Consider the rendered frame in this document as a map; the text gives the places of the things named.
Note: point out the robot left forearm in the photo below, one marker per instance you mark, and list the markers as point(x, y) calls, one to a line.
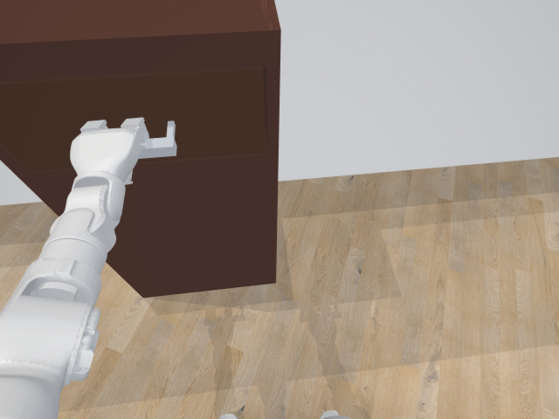
point(75, 253)

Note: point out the drawer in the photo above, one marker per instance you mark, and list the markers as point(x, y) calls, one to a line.
point(217, 112)

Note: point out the robot left hand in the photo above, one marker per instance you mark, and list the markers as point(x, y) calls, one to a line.
point(111, 150)

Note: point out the handle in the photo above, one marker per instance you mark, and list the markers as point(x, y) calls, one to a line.
point(160, 147)

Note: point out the robot left upper arm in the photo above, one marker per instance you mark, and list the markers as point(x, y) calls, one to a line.
point(44, 345)

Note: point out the cabinet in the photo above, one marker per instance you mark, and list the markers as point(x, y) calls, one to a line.
point(189, 225)

